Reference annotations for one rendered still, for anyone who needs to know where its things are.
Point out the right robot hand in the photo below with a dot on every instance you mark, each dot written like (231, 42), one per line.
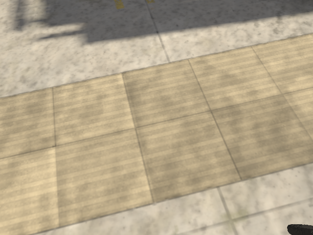
(300, 229)

